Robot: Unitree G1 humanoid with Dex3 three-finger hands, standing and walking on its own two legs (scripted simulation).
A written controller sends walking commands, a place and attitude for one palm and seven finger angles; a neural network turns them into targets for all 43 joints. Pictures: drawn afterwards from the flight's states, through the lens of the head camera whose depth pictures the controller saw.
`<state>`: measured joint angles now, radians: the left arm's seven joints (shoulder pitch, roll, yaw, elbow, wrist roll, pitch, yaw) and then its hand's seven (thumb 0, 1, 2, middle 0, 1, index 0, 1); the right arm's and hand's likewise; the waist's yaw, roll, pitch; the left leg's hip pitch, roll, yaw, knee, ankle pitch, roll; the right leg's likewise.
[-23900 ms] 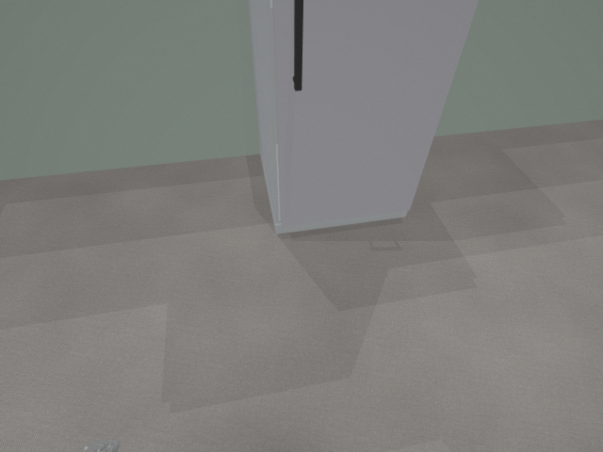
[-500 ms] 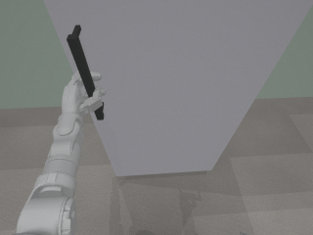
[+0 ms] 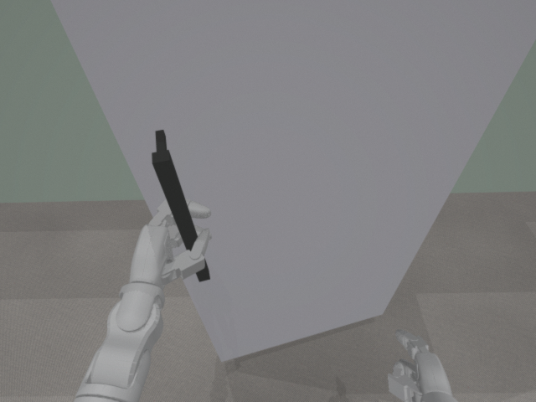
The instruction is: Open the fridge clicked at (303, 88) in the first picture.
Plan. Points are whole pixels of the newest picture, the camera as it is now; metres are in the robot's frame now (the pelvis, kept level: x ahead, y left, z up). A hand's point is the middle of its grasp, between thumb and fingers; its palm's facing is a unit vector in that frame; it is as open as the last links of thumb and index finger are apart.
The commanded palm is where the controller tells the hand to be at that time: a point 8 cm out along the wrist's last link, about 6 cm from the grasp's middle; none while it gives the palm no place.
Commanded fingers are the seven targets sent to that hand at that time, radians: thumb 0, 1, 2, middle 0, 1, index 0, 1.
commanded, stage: walk backward, drawing the door open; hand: left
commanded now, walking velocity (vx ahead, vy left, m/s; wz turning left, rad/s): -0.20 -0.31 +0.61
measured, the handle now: (185, 217) +0.35 +0.14 +0.11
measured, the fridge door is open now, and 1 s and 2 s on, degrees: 15 50 77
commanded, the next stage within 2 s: stop walking and hold the door back in 1.62 s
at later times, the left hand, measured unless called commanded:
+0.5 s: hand (250, 354) +0.17 +0.03 +0.09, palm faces +0.13 -0.97 -0.18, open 5.8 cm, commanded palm +0.13 +0.08 +0.09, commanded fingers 0.00 0.90 0.90 -0.45 -1.40 -0.45 -1.40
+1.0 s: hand out of the picture +0.07 -0.10 +0.09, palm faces +0.43 -0.89 -0.17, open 6.1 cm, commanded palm +0.02 -0.07 +0.09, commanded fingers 0.00 0.90 0.90 -0.45 -1.40 -0.45 -1.40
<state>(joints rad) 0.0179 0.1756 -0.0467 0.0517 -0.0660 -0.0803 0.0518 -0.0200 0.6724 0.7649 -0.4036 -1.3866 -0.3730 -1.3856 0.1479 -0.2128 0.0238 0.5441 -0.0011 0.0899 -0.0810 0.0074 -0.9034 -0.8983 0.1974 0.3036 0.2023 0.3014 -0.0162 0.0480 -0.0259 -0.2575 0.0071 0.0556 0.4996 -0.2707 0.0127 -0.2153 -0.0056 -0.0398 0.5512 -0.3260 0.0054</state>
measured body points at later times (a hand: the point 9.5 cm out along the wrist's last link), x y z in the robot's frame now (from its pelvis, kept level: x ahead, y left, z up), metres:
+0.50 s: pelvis -0.09 -0.11 -0.01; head -0.09 -0.14 +0.44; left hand +0.16 +0.08 +0.10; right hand +0.05 -0.34 -0.13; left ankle -0.06 +0.06 -0.71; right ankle -0.05 -0.11 -0.74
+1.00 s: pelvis -0.12 -0.33 -0.02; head -0.07 -0.30 +0.42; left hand +0.04 -0.06 +0.10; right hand +0.16 -0.42 -0.12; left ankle -0.19 -0.17 -0.74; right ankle -0.06 -0.37 -0.69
